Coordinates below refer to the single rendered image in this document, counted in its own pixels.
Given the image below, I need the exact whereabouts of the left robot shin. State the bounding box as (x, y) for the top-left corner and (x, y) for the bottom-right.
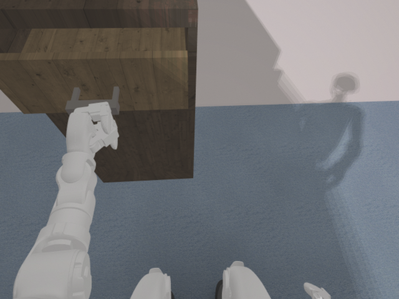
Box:
(149, 268), (162, 273)

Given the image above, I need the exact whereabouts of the robot left upper arm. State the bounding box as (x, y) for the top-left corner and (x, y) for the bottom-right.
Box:
(14, 249), (92, 299)

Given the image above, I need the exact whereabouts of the left robot forearm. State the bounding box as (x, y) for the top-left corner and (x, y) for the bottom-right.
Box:
(13, 151), (97, 299)

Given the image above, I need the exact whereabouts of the handle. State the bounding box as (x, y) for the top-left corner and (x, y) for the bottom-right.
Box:
(65, 87), (120, 116)

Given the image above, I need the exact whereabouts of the right robot thigh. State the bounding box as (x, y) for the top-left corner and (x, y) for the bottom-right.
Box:
(223, 266), (271, 299)

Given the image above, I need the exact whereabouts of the cabinet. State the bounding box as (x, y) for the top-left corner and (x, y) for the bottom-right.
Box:
(0, 0), (198, 183)

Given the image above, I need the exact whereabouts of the left robot hand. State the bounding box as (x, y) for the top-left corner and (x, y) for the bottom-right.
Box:
(66, 102), (119, 158)

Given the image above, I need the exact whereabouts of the right robot hand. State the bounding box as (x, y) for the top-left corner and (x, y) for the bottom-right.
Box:
(304, 283), (331, 299)

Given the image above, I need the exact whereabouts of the drawer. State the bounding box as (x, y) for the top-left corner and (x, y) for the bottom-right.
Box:
(0, 27), (188, 114)

